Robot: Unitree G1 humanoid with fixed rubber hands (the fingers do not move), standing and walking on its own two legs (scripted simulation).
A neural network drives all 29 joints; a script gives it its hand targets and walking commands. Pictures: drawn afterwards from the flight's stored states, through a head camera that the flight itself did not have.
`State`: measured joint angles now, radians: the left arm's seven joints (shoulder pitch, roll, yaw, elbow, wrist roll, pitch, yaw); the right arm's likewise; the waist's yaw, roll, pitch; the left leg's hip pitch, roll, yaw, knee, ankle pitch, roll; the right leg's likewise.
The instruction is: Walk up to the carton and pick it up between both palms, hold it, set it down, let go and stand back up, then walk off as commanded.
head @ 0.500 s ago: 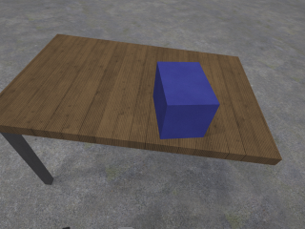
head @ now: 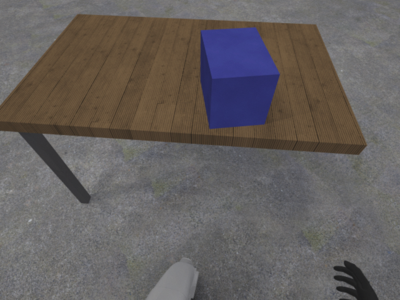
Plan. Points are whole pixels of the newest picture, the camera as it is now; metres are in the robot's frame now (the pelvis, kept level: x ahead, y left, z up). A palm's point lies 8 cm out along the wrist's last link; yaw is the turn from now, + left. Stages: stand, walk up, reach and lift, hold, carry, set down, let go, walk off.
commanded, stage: walk off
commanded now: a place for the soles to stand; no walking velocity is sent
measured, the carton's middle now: (232, 77) +0.74 +0.02 +0.00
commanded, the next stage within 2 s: stand in 1.06 s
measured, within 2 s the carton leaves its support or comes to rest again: neither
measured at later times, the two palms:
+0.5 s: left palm out of the picture +0.01 +0.29 -0.13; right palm out of the picture +0.10 -0.30 -0.06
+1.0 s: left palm out of the picture +0.01 +0.28 -0.10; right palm out of the picture +0.12 -0.31 -0.08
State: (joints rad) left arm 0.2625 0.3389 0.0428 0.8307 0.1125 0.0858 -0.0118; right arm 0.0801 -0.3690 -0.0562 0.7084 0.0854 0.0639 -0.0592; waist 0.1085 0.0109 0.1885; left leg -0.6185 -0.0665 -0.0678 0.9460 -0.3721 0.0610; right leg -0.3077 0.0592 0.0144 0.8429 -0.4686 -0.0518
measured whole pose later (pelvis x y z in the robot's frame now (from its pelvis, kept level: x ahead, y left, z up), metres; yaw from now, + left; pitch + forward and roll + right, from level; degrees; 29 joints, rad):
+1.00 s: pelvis -0.04 -0.02 +0.01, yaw +3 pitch -5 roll +1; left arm 0.17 0.34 0.04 0.86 0.10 0.00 0.00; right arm 0.14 -0.37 -0.04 0.83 0.09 -0.01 -0.05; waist 0.11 -0.01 0.17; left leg -0.22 -0.08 -0.12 0.80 -0.48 0.01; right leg -0.32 0.03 -0.01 0.81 -0.40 -0.04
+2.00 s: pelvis -0.07 -0.02 +0.03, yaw +2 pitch -3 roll +0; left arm 0.13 0.34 0.04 1.10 0.10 -0.03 0.00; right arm 0.07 -0.37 -0.03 1.00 0.09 -0.01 -0.01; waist 0.11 0.00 0.07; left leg -0.23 -0.07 -0.12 0.60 -0.32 0.01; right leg -0.32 0.03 0.00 0.59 -0.23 -0.03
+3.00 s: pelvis -0.07 -0.02 +0.03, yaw +2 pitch -2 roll +1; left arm 0.13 0.34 0.04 1.12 0.10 -0.03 0.00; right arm 0.10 -0.37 -0.02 1.01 0.08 -0.01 -0.01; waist 0.11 0.01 0.04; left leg -0.23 -0.06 -0.12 0.57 -0.30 0.00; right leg -0.32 0.03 0.00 0.57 -0.21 -0.04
